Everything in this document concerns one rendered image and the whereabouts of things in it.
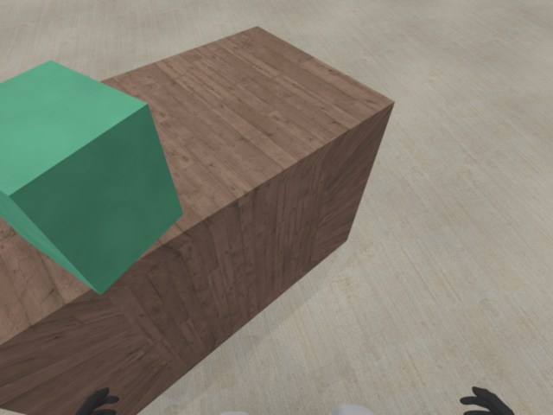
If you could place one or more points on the left robot hand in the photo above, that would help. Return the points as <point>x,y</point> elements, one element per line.
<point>96,400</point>

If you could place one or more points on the pedestal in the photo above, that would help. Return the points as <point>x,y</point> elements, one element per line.
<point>270,150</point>

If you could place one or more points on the right robot hand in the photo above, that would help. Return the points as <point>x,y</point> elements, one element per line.
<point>487,400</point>

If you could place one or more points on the carton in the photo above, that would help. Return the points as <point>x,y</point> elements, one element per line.
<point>83,176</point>

